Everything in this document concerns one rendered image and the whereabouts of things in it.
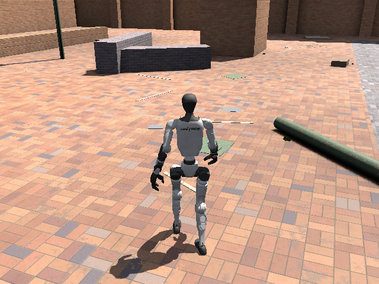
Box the robot left hand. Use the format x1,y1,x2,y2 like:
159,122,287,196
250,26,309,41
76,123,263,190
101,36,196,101
150,173,164,191

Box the left robot thigh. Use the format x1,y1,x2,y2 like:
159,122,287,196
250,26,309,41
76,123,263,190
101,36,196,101
170,164,182,201

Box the right robot upper arm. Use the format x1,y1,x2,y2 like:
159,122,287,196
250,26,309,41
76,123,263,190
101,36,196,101
202,118,217,150

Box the left robot upper arm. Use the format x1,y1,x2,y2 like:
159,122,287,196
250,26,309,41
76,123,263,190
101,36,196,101
162,119,178,153

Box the robot torso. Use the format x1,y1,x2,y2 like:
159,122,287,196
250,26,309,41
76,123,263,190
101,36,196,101
176,116,204,178

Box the robot left forearm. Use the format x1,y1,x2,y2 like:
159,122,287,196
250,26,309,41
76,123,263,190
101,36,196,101
153,144,167,175

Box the robot right forearm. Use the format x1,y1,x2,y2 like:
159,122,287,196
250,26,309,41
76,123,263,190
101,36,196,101
210,142,218,158

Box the robot right hand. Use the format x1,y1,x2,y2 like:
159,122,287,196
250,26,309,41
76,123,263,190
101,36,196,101
204,154,217,165

